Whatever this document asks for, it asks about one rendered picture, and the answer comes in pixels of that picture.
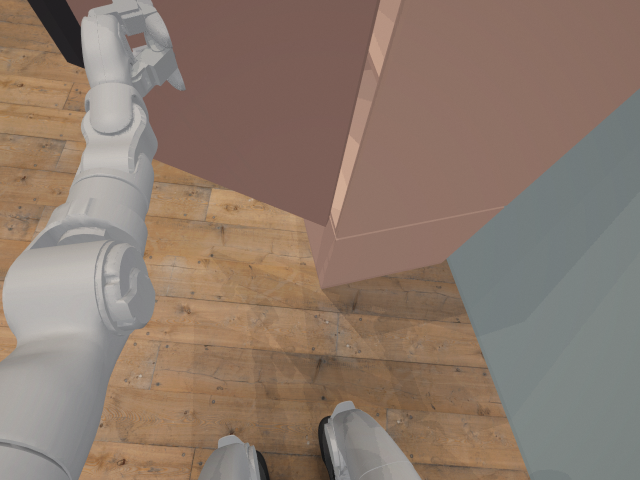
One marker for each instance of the right robot shin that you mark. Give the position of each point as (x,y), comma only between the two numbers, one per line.
(343,406)

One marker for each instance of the cupboard door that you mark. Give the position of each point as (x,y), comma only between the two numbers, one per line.
(271,89)

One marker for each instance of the handle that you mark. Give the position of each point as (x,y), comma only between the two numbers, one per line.
(62,26)

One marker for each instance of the robot left upper arm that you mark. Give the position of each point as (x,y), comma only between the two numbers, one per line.
(72,308)

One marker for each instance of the robot left forearm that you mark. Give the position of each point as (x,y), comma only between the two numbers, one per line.
(111,191)

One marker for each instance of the left robot hand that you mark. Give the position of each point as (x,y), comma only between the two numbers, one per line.
(108,57)

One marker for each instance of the right robot thigh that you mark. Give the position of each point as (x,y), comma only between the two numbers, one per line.
(359,442)

